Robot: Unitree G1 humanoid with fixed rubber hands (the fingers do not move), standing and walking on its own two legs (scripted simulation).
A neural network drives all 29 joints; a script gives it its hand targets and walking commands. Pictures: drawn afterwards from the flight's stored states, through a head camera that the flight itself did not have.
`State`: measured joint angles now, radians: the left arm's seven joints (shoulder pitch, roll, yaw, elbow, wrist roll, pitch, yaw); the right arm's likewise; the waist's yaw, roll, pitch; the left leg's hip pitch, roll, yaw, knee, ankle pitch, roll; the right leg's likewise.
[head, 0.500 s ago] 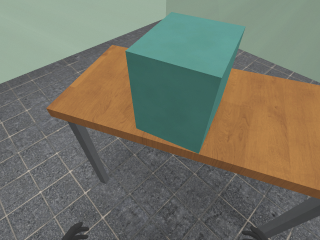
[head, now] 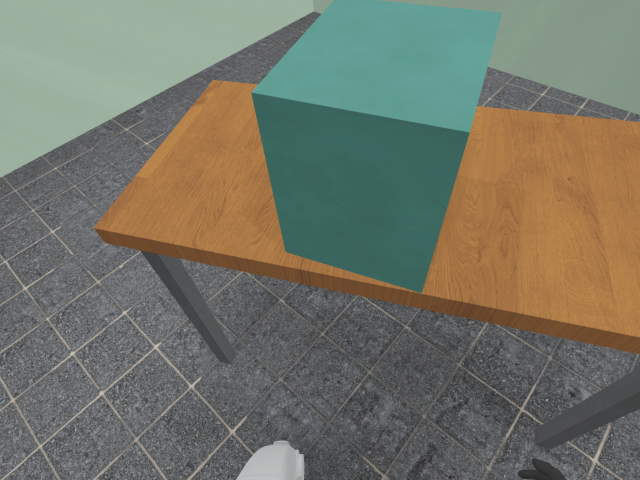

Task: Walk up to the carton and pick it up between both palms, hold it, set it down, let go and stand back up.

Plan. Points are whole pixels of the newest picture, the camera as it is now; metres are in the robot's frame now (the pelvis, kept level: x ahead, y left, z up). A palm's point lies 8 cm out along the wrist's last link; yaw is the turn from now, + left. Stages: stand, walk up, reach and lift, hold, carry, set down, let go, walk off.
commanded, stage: walk up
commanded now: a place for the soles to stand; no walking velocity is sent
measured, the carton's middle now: (380, 147) +0.54 -0.06 +0.10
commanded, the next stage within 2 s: none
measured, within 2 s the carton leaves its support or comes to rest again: neither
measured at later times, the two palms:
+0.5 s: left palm (95, 402) +0.24 +0.35 -0.10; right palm out of the picture +0.03 -0.12 -0.14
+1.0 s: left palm (106, 383) +0.27 +0.35 -0.11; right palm out of the picture +0.01 -0.08 -0.10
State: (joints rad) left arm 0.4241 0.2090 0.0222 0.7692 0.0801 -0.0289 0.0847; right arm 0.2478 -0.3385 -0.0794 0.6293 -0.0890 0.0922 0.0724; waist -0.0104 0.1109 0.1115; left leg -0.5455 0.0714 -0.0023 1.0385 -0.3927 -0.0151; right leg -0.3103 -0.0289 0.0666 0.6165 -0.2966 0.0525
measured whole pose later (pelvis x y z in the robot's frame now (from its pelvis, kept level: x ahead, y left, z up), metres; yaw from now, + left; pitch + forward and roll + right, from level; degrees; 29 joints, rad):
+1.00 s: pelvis +0.07 +0.17 +0.01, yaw -27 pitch -3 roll +0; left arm 0.24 0.24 0.02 0.79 0.01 0.03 -0.02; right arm 0.36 -0.25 0.00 0.69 -0.01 0.02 0.00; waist -0.01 -0.01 0.09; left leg -0.18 0.06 0.21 0.61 -0.36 0.02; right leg -0.29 0.06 0.14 0.62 -0.26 0.00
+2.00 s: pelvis +0.09 +0.14 +0.01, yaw -32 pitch -2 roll +0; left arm 0.18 0.24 0.02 0.78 0.01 0.04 -0.01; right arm 0.37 -0.25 -0.02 0.73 -0.01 0.01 -0.01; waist -0.03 -0.01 0.08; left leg -0.17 0.03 0.10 0.61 -0.41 0.01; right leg -0.30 0.14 0.17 0.63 -0.28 -0.04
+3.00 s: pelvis +0.08 +0.12 +0.00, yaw -23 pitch -3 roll -1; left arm 0.19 0.25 0.00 0.80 0.00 0.04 -0.01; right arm 0.36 -0.26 -0.05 0.76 -0.01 0.02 0.00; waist -0.02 0.02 0.09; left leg -0.37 -0.01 -0.08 0.65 -0.23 -0.01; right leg -0.21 -0.03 -0.12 0.63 -0.37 0.00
